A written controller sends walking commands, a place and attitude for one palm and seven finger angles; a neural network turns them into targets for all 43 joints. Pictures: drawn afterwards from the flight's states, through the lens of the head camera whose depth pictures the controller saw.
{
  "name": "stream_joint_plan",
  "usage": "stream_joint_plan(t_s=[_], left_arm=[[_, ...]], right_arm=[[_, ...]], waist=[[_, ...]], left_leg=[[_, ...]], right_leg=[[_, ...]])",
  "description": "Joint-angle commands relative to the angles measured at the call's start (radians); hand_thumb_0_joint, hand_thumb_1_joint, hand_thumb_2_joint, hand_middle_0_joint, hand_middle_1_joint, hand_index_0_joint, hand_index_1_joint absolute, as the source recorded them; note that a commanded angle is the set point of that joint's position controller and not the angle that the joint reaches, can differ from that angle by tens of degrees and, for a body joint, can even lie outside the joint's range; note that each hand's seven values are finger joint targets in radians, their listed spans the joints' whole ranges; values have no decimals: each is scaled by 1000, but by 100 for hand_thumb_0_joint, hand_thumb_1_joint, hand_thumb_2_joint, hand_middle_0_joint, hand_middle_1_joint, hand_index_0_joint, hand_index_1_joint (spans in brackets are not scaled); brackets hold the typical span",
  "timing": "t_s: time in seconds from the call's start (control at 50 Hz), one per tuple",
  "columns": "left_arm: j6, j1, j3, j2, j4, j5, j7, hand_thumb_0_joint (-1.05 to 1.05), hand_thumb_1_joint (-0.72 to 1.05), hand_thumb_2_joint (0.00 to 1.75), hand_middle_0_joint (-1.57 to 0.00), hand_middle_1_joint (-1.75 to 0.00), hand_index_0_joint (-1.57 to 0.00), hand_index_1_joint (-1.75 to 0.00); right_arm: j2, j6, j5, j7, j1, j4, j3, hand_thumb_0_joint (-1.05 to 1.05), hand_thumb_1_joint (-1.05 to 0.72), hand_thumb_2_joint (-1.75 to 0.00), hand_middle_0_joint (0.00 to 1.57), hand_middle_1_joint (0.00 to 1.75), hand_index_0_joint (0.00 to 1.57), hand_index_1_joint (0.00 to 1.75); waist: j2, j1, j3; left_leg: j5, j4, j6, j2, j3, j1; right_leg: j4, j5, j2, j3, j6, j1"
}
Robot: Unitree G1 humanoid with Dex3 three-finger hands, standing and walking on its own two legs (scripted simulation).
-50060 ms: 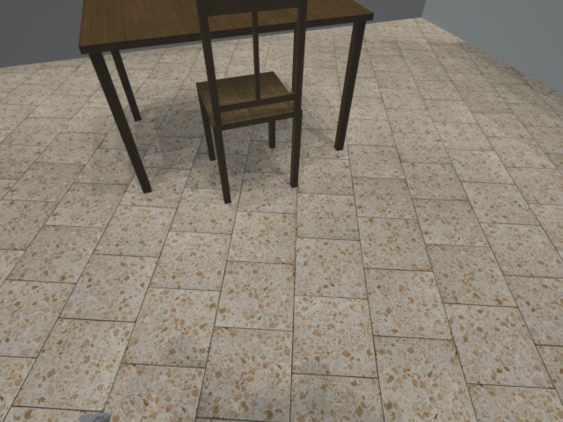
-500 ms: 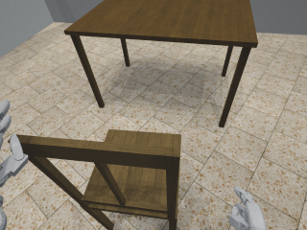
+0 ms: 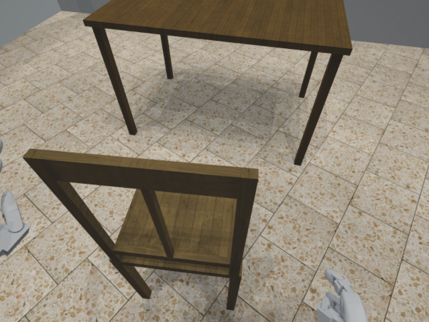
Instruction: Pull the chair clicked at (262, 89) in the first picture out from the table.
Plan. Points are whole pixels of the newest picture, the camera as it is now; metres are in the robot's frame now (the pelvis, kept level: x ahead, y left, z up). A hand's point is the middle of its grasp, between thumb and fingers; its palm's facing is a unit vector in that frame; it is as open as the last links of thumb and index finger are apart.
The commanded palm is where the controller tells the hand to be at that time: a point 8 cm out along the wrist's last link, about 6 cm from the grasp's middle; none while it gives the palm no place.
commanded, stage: step back with the hand held close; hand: left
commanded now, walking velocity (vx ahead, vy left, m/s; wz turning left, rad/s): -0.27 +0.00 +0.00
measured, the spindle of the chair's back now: (160, 226) +0.32 +0.15 -0.06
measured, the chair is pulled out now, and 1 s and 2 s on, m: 0.69 0.69 0.69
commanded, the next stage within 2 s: stop stepping back and stand still in 1.12 s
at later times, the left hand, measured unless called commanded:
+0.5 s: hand (3, 246) +0.16 +0.27 +0.18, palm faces +0.47 -0.73 -0.50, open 7.4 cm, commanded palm +0.10 +0.31 +0.19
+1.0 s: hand out of the picture +0.14 +0.29 +0.19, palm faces +0.45 -0.75 -0.49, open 7.4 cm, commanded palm +0.07 +0.32 +0.19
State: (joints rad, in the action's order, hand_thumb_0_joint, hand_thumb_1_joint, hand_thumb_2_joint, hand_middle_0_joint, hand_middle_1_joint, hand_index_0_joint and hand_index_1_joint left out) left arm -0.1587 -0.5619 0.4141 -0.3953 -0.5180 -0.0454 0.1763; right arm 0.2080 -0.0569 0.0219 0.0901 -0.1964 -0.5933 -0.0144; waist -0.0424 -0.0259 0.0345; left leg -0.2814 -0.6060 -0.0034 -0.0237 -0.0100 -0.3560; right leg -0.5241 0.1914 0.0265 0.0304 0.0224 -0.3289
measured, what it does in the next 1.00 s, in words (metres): lifts its right foot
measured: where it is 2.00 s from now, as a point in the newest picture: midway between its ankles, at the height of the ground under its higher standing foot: outside the picture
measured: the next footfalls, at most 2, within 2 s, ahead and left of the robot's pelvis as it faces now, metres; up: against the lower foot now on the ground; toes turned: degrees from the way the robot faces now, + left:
right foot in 1.16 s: -0.10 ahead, -0.16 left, +0.00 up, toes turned -3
left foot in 1.38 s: -0.05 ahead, +0.10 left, +0.00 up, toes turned -2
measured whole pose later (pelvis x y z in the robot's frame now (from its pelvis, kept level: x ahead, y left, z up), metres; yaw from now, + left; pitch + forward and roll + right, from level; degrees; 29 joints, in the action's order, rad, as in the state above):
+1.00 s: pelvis -0.06 +0.01 +0.00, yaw +1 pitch +1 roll -3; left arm -0.33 -0.52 0.54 -0.46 -0.56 -0.05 0.15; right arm 0.16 -0.19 -0.02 0.06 -0.17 -0.65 -0.04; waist 0.02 0.00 0.08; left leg -0.20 -0.62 -0.02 -0.06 0.01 -0.44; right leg -0.90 0.47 -0.03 -0.02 0.02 -0.46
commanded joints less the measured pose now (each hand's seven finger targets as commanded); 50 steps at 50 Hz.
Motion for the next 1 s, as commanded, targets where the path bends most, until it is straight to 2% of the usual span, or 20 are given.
stream_joint_plan(t_s=[0.0, 0.06, 0.12, 0.16, 0.24, 0.32, 0.4, 0.44, 0.52, 0.56, 0.64, 0.68, 0.72, 0.76, 0.82, 0.86, 0.88, 0.9, 0.94, 0.98], left_arm=[[-70, 95, 137, -213, -207, 9, 27, 0, 90, 90, -20, -30, -20, -30], [-82, 65, 156, -207, -219, 14, 28, 0, 90, 90, -20, -30, -20, -30], [-91, 28, 164, -202, -192, 19, 25, 0, 90, 90, -20, -30, -20, -30], [-103, 30, 170, -206, -216, 16, 20, 0, 90, 90, -20, -30, -20, -30], [-127, 56, 184, -204, -220, 25, 18, 0, 90, 90, -20, -30, -20, -30], [-143, 73, 209, -246, -237, 13, 27, 0, 90, 90, -20, -30, -20, -30], [-152, 53, 208, -233, -218, 9, 29, 0, 90, 90, -20, -30, -20, -30], [-152, 20, 212, -221, -203, 8, 29, 0, 90, 90, -20, -30, -20, -30], [-172, 29, 242, -227, -211, 23, 27, 0, 90, 90, -20, -30, -20, -30], [-184, 20, 228, -214, -231, 19, 10, 0, 90, 90, -20, -30, -20, -30], [-211, 41, 245, -224, -261, 23, -6, 0, 90, 90, -20, -30, -20, -30], [-221, 68, 246, -241, -274, 16, -4, 0, 90, 90, -20, -30, -20, -30], [-214, 61, 257, -272, -274, 8, 12, 0, 90, 90, -20, -30, -20, -30], [-209, 52, 245, -259, -261, 12, 16, 0, 90, 90, -20, -30, -20, -30], [-216, 19, 267, -256, -213, 11, 11, 0, 90, 90, -20, -30, -20, -30], [-237, 4, 255, -232, -231, 12, -1, 0, 90, 90, -20, -30, -20, -30], [-243, 11, 249, -225, -233, 0, -12, 0, 90, 90, -20, -30, -20, -30], [-243, 48, 237, -210, -242, 0, -13, 0, 90, 90, -20, -30, -20, -30], [-246, 71, 185, -179, -280, -13, -23, 0, 90, 90, -20, -30, -20, -30], [-250, 44, 180, -188, -315, -9, -32, 0, 90, 90, -20, -30, -20, -30]], right_arm=[[126, -68, -6, 12, 82, 157, -37, 0, -90, -90, 20, 30, 20, 30], [134, -82, 0, 17, 91, 173, -38, 0, -90, -90, 20, 30, 20, 30], [131, -97, 15, 14, 92, 179, -45, 0, -90, -90, 20, 30, 20, 30], [130, -105, 5, 9, 80, 177, -44, 0, -90, -90, 20, 30, 20, 30], [135, -123, -2, 4, 57, 166, -50, 0, -90, -90, 20, 30, 20, 30], [127, -129, -17, -4, 35, 126, -56, 0, -90, -90, 20, 30, 20, 30], [111, -121, -22, -13, 47, 114, -56, 0, -90, -90, 20, 30, 20, 30], [116, -114, -20, -9, 56, 112, -58, 0, -90, -90, 20, 30, 20, 30], [135, -136, -7, 1, 87, 133, -63, 0, -90, -90, 20, 30, 20, 30], [133, -150, -7, -1, 68, 138, -66, 0, -90, -90, 20, 30, 20, 30], [123, -174, -14, -5, 50, 120, -66, 0, -90, -90, 20, 30, 20, 30], [118, -183, -17, -11, 36, 119, -73, 0, -90, -90, 20, 30, 20, 30], [106, -174, -33, -20, 18, 80, -78, 0, -90, -90, 20, 30, 20, 30], [83, -156, -35, -30, 28, 70, -73, 0, -90, -90, 20, 30, 20, 30], [90, -141, -24, -19, 67, 70, -72, 0, -90, -90, 20, 30, 20, 30], [113, -157, -23, -9, 77, 91, -78, 0, -90, -90, 20, 30, 20, 30], [110, -169, -29, -10, 60, 93, -77, 0, -90, -90, 20, 30, 20, 30], [107, -177, -40, -11, 52, 84, -80, 0, -90, -90, 20, 30, 20, 30], [109, -191, -40, -26, 19, 52, -90, 0, -90, -90, 20, 30, 20, 30], [112, -200, -36, -42, 18, 55, -93, 0, -90, -90, 20, 30, 20, 30]], waist=[[59, 26, -61], [-99, 19, -70], [-144, 17, -63], [-101, 14, -79], [-82, 20, -42], [78, 28, -80], [117, 32, -136], [41, 32, -136], [-182, 28, -97], [-162, 29, -111], [-101, 29, -113], [23, 32, -99], [123, 38, -135], [214, 43, -201], [144, 39, -140], [-161, 43, -141], [-235, 64, -150], [-227, 64, -97], [-151, 45, -134], [-193, 24, -205]], left_leg=[[-186, 116, -35, -65, -99, -14], [-311, 283, -61, -138, -171, -173], [-340, 302, -81, -161, -187, -282], [-296, 248, -73, -144, -153, -271], [-439, 207, -73, -131, -135, -364], [-274, 5, -27, -45, -72, -129], [-189, -4, -27, -41, -81, -47], [-190, 92, -40, -80, -120, -75], [-369, 307, -107, -230, -231, -391], [-330, 271, -110, -244, -211, -384], [-353, 148, -87, -172, -134, -396], [-403, -13, -42, -68, -80, -296], [-253, -221, 6, -2, -31, -94], [-135, -266, 11, 14, -27, -3], [-29, 66, -17, -46, -75, 33], [96, 287, -108, -280, -257, -57], [2, 378, -147, -363, -295, -154], [94, 351, -174, -371, -296, -192], [608, 200, -167, -329, -198, 81], [729, 158, -126, -305, -152, 222]], right_leg=[[178, 267, 131, -154, -70, -45], [33, 245, 44, -77, -25, 114], [-62, 120, 17, -53, -17, 217], [-55, 63, 29, -67, -20, 209], [-37, 200, 46, -125, -36, 180], [147, 210, 152, -250, -109, -40], [145, 168, 167, -209, -108, -53], [83, 164, 115, -161, -81, -26], [-205, 122, -10, -53, -17, 218], [-233, 92, -18, -54, -16, 229], [-172, 2, 27, -121, -50, 219], [2, 147, 110, -267, -105, 32], [198, 135, 258, -400, -193, -114], [176, -88, 294, -333, -203, -59], [56, -116, 183, -196, -124, -44], [-265, 98, -8, -47, -22, -4], [-470, 334, -44, -60, -10, 39], [-553, 361, -49, -96, -14, 1], [-443, 345, -28, -85, -6, -114], [-263, 276, -8, -52, -21, -77]])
